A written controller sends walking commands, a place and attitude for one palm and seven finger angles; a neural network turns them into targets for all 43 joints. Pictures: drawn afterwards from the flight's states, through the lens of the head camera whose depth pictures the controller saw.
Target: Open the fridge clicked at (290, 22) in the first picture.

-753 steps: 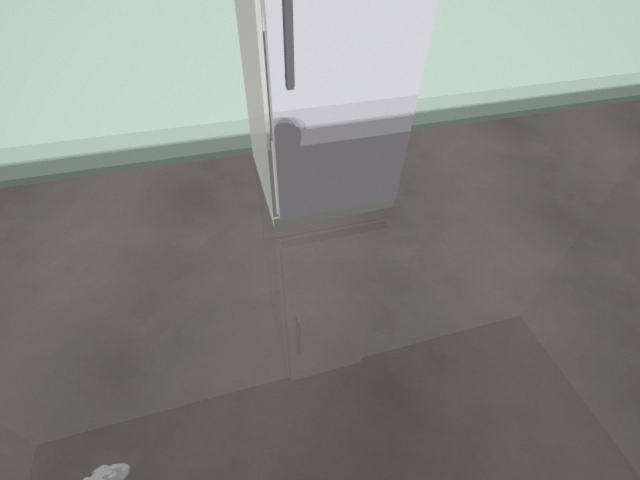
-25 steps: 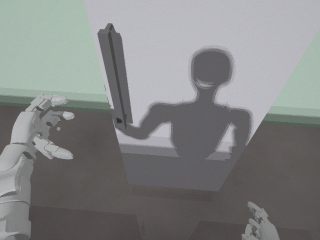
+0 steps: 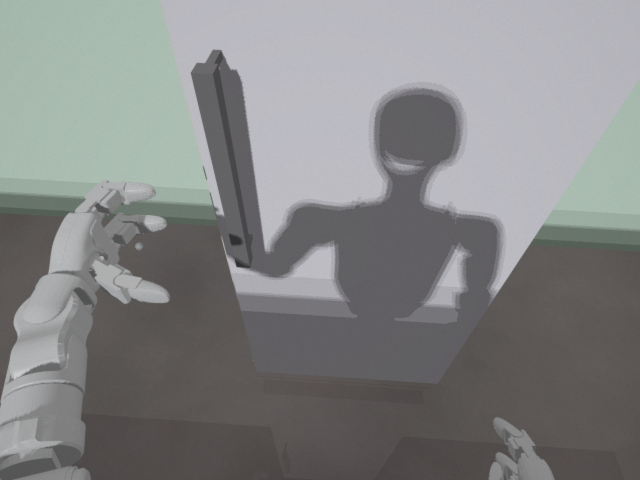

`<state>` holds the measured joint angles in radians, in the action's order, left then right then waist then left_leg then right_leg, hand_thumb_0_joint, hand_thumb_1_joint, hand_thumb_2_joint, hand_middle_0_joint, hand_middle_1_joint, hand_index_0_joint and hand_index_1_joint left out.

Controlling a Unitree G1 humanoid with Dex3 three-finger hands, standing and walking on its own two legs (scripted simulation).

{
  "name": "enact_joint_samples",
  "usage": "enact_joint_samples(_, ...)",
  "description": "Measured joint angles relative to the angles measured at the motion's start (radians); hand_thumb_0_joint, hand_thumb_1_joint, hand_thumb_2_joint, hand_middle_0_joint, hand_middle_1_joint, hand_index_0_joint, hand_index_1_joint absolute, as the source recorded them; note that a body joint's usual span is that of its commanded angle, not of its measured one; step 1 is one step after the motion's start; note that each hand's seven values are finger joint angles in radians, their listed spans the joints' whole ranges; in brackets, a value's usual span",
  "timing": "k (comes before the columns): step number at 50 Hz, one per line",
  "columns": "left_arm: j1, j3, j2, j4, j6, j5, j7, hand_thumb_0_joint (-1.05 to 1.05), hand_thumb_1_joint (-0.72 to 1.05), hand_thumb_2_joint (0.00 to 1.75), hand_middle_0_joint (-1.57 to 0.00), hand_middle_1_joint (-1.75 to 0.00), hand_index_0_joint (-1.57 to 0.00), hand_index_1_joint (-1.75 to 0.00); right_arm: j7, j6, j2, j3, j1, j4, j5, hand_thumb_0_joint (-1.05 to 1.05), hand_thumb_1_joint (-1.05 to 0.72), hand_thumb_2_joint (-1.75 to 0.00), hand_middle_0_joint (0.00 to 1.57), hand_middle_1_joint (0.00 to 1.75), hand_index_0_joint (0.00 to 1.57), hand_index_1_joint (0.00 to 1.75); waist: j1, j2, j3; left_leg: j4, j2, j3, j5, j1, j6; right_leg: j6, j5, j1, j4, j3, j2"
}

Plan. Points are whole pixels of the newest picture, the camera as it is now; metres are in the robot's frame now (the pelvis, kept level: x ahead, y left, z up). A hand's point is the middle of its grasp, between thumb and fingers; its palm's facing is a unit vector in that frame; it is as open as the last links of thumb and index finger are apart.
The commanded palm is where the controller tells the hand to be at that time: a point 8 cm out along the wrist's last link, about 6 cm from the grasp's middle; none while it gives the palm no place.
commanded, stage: move the hooked fingers beside the handle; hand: left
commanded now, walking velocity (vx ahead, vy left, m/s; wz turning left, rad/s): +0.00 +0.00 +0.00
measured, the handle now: (232, 178) +0.49 +0.16 +0.11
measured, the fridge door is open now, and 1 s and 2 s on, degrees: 0 0 0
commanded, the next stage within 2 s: feel for the door with the fingertips in 1.54 s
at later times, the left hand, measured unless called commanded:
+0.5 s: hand (167, 214) +0.41 +0.23 +0.11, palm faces +0.06 -1.00 -0.02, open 14.0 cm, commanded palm +0.38 +0.28 +0.11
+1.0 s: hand (172, 204) +0.43 +0.23 +0.11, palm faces +0.05 -1.00 -0.03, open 14.0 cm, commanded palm +0.40 +0.28 +0.11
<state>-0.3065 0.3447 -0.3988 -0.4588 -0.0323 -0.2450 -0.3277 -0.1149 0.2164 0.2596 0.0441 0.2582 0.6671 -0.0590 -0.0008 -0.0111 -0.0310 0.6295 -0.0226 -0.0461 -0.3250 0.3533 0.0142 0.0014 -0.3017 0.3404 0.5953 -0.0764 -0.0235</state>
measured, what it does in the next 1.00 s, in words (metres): stands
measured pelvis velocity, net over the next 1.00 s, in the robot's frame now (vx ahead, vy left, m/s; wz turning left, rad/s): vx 0.00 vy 0.00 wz -0.03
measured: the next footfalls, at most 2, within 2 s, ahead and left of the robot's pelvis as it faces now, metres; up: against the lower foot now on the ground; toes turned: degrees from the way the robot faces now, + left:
none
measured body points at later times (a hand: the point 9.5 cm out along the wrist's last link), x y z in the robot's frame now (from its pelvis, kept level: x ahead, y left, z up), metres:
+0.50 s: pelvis +0.00 -0.01 -0.01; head +0.04 +0.00 +0.44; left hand +0.40 +0.29 +0.11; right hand +0.09 -0.28 -0.11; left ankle +0.00 +0.11 -0.73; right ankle +0.00 -0.12 -0.73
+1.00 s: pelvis +0.00 +0.00 -0.01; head +0.04 +0.00 +0.44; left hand +0.42 +0.28 +0.12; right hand +0.06 -0.28 -0.11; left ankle +0.00 +0.11 -0.73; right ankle +0.00 -0.12 -0.73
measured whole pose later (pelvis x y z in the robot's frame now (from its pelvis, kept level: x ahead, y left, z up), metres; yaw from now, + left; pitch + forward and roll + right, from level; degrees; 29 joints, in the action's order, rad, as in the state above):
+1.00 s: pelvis +0.00 +0.00 -0.01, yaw -1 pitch +8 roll -1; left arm -0.62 0.39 -0.49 -0.88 -0.19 -0.17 -0.32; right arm -0.08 0.12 0.28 0.02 0.36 0.68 -0.05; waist -0.07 -0.01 -0.07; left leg 0.72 -0.05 -0.06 -0.35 0.51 0.01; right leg 0.01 -0.32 0.50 0.67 -0.06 0.00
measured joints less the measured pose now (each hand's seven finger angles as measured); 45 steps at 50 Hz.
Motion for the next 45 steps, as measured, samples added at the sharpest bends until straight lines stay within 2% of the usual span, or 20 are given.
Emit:
enact_joint_samples(5, -0.048, -0.005, -0.003, -0.053, -0.015, 0.007, 0.002, -0.01, -0.50, 0.30, -0.30, -1.20, -0.30, -1.20, 0.001, -0.012, 0.003, 0.002, -0.002, 0.004, 0.001, 0.02, -0.90, -0.90, 0.21, 0.30, 0.20, 0.30, -0.002, -0.001, -0.002, 0.007, -0.001, 0.004, -0.001, 0.013, -0.001, 0.001, -0.003, 0.012, 0.007, -0.003, 0.000)
enact_joint_samples(14, -0.164, -0.015, -0.024, -0.173, -0.048, 0.031, 0.009, -0.01, -0.50, 0.30, -0.30, -1.20, -0.30, -1.20, 0.005, -0.030, 0.015, -0.007, 0.014, 0.017, 0.004, 0.02, -0.90, -0.90, 0.21, 0.30, 0.21, 0.30, -0.020, 0.001, 0.004, 0.028, -0.006, 0.009, -0.003, 0.057, -0.006, 0.008, -0.006, 0.054, 0.027, -0.008, 0.004)
enact_joint_samples(18, -0.198, -0.006, -0.031, -0.227, -0.062, 0.031, 0.006, -0.01, -0.50, 0.30, -0.30, -1.20, -0.30, -1.20, 0.008, -0.042, 0.019, -0.011, 0.031, 0.024, 0.003, 0.02, -0.90, -0.90, 0.21, 0.30, 0.20, 0.30, -0.034, 0.001, -0.006, 0.033, -0.008, 0.005, -0.006, 0.069, -0.007, 0.009, -0.010, 0.070, 0.037, -0.004, 0.006)
enact_joint_samples(24, -0.255, 0.029, -0.068, -0.328, -0.077, 0.053, 0.014, -0.01, -0.50, 0.30, -0.30, -1.20, -0.30, -1.20, 0.015, -0.056, 0.023, -0.014, 0.053, 0.026, 0.006, 0.01, -0.90, -0.90, 0.21, 0.30, 0.20, 0.30, -0.055, 0.009, -0.007, 0.047, -0.015, 0.001, -0.011, 0.095, -0.011, 0.013, -0.014, 0.101, 0.054, 0.001, 0.012)
enact_joint_samples(31, -0.297, 0.025, -0.082, -0.361, -0.124, 0.051, -0.002, -0.01, -0.50, 0.30, -0.30, -1.20, -0.30, -1.20, 0.018, -0.066, 0.030, -0.026, 0.083, 0.039, 0.005, 0.01, -0.90, -0.90, 0.21, 0.30, 0.20, 0.30, -0.059, 0.006, -0.011, 0.066, -0.020, 0.003, -0.017, 0.123, -0.012, 0.015, -0.015, 0.125, 0.063, 0.000, 0.017)
enact_joint_samples(37, -0.370, 0.014, -0.092, -0.448, -0.119, 0.063, 0.001, -0.01, -0.50, 0.30, -0.30, -1.20, -0.30, -1.20, 0.021, -0.076, 0.030, -0.025, 0.082, 0.043, 0.005, 0.01, -0.90, -0.90, 0.21, 0.30, 0.20, 0.30, -0.073, 0.007, -0.018, 0.080, -0.019, 0.005, -0.018, 0.153, -0.010, 0.014, -0.016, 0.153, 0.076, -0.001, 0.015)
enact_joint_samples(45, -0.348, 0.059, -0.093, -0.449, -0.154, 0.075, 0.015, -0.01, -0.50, 0.30, -0.30, -1.20, -0.30, -1.20, 0.034, -0.089, 0.021, -0.025, 0.091, 0.021, 0.011, 0.01, -0.90, -0.90, 0.21, 0.30, 0.20, 0.30, -0.082, 0.008, -0.033, 0.084, -0.025, -0.013, -0.023, 0.164, -0.007, 0.011, -0.014, 0.173, 0.082, 0.017, 0.021)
